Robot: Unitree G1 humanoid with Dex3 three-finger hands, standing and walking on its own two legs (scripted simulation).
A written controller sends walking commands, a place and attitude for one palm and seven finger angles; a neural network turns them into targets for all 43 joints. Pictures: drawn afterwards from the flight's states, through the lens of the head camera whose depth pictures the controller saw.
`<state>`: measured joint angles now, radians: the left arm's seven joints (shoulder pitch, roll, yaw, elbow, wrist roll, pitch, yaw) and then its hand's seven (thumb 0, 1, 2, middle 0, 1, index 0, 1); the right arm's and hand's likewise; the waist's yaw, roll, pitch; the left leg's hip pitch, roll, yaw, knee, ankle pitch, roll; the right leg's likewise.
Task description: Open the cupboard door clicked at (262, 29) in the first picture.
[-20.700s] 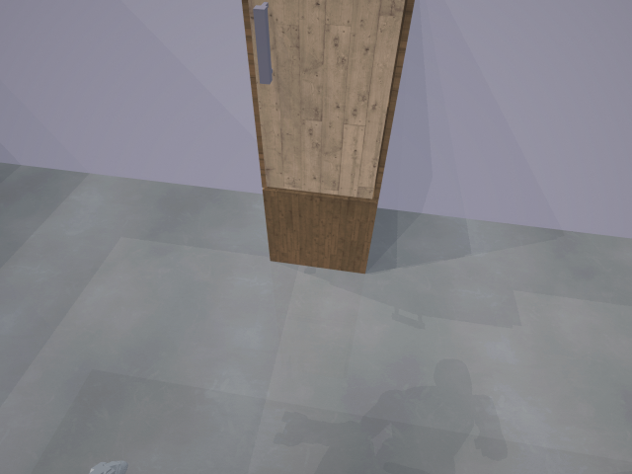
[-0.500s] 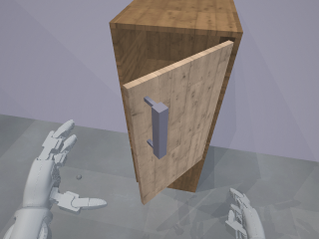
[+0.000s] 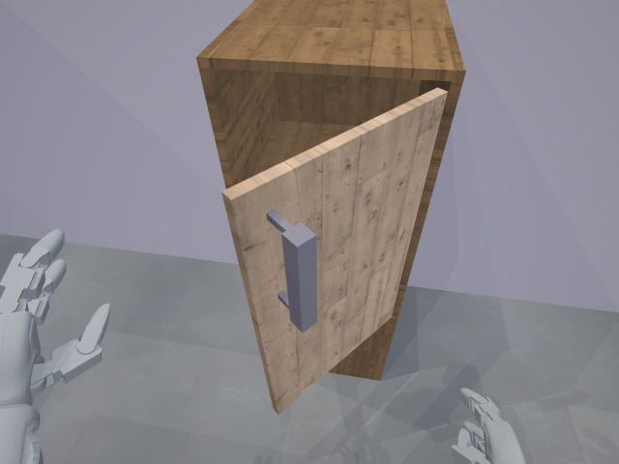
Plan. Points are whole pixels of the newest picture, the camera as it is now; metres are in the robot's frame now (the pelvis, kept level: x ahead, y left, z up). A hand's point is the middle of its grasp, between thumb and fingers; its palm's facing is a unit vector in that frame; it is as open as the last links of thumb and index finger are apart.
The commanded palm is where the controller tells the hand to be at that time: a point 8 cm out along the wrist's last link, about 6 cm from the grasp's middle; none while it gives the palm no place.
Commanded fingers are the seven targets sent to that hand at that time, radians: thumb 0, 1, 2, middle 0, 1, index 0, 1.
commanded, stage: draw the hand back to the body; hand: left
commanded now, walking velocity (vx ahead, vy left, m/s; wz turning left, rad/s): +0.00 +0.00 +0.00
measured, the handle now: (290, 272) +0.31 +0.07 +0.12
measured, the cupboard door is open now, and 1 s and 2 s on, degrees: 50 50 50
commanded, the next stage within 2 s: step back with the hand held close in 0.42 s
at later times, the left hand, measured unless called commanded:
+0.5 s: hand (79, 341) +0.18 +0.25 +0.15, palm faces +0.45 -0.81 -0.38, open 7.4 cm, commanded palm +0.13 +0.29 +0.17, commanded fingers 0.00 0.90 0.90 -0.20 -0.30 -0.20 -0.30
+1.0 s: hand (28, 390) +0.13 +0.27 +0.15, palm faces +0.34 -0.80 -0.49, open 7.4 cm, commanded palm +0.07 +0.31 +0.17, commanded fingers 0.00 0.90 0.90 -0.20 -0.30 -0.20 -0.30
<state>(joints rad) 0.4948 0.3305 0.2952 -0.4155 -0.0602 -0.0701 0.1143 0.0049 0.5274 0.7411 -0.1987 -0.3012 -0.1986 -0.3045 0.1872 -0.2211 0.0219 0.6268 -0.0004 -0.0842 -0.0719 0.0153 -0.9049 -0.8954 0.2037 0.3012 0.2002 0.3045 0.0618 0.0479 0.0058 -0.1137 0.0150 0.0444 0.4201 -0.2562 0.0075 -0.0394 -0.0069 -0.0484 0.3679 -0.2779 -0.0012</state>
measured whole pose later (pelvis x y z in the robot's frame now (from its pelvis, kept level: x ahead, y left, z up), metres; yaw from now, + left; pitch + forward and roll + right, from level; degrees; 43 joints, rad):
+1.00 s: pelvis -0.07 +0.02 -0.01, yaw -1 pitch +0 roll -1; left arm 0.57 0.44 0.41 -0.53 -0.06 -0.13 0.13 0.02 0.89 0.90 -0.22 -0.30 -0.22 -0.31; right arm 0.17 -0.23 -0.01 0.53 0.03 0.02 -0.08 0.01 -0.91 -0.90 0.20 0.30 0.20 0.30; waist 0.00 0.00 0.06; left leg -0.32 0.02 0.06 0.52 -0.19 0.03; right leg -0.26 -0.01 -0.03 0.47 -0.20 0.02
